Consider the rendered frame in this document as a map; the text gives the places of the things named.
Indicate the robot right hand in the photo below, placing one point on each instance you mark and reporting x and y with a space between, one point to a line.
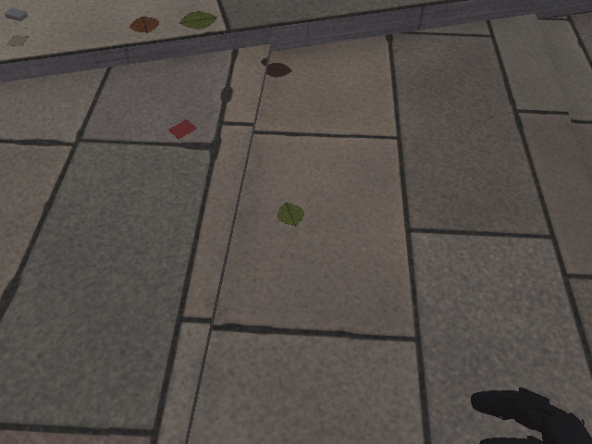
534 412

